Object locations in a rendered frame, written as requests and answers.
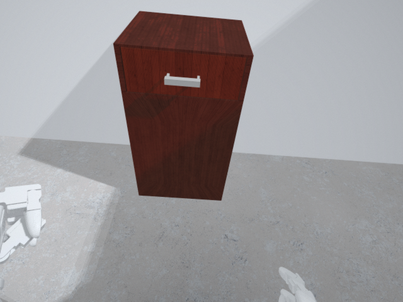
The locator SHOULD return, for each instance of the right robot hand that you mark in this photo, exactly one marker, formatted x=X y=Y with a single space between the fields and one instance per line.
x=297 y=287

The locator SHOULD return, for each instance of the left robot hand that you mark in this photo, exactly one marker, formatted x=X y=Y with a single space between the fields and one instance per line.
x=20 y=206

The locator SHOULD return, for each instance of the handle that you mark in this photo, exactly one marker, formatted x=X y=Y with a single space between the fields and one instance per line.
x=181 y=81

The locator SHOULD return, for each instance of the cabinet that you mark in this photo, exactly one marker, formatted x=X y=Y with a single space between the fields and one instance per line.
x=182 y=145

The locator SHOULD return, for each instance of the drawer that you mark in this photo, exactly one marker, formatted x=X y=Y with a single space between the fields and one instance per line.
x=220 y=76

